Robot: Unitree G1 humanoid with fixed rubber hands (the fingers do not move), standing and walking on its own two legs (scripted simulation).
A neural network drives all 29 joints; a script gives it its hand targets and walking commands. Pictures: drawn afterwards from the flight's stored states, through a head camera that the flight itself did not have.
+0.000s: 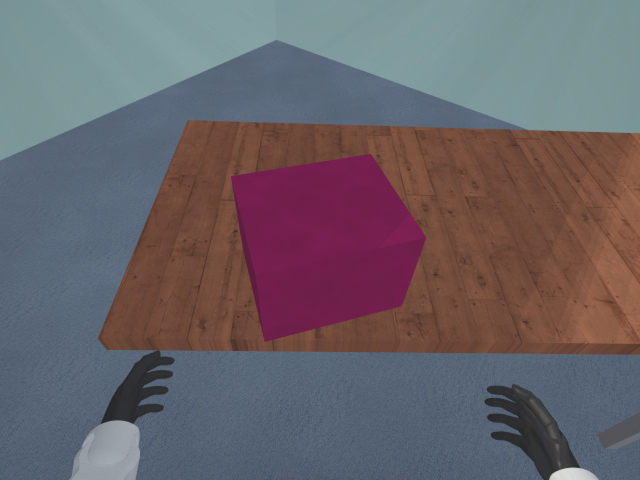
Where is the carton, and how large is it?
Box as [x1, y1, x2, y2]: [231, 154, 425, 341]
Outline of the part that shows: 370,154 231,176 243,250 265,341 401,305 424,242 425,236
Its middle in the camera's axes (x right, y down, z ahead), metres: +0.00 +0.01 +0.59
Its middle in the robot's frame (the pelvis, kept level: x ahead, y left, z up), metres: +0.45 +0.01 +0.03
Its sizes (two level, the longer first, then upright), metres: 0.222 0.187 0.163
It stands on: a table, 0.71 m high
